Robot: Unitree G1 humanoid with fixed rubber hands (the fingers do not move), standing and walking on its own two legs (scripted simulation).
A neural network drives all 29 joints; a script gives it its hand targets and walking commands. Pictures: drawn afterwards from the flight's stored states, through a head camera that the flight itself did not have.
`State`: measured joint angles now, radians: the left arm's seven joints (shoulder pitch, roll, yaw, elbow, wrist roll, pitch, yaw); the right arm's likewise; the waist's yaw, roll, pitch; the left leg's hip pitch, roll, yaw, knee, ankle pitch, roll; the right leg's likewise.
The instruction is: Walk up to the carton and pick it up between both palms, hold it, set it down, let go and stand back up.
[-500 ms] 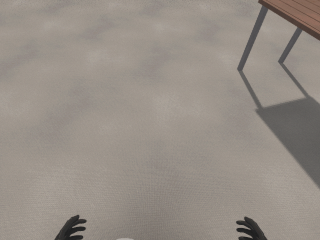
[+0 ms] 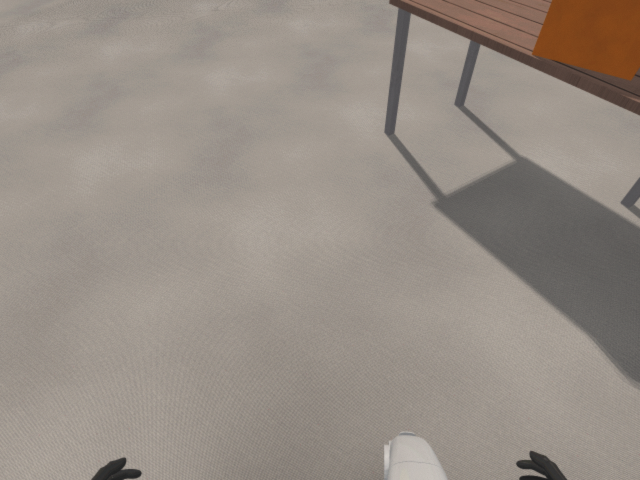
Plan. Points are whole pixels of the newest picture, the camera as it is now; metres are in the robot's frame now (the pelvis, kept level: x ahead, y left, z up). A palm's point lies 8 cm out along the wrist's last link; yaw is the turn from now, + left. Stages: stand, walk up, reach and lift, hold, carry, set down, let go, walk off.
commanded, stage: walk up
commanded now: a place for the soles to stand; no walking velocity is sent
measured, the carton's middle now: (605, 19) +1.29 -0.88 +0.02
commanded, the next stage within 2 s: none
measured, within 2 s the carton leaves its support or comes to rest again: neither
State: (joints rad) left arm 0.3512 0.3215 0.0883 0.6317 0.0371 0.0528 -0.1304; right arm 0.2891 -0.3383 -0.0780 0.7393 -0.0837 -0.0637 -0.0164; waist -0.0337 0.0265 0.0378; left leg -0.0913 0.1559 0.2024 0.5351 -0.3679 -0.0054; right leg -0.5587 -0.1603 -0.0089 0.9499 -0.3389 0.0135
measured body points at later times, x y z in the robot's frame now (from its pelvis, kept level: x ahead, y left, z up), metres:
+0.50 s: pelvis +0.20 -0.08 +0.00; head +0.19 -0.08 +0.45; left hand +0.30 +0.19 -0.12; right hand +0.27 -0.37 -0.09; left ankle +0.37 +0.01 -0.71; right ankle +0.12 -0.20 -0.73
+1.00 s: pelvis +0.41 -0.16 -0.02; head +0.42 -0.19 +0.43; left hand +0.70 -0.09 -0.10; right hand +0.22 -0.37 -0.14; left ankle +0.37 +0.01 -0.73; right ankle +0.46 -0.30 -0.73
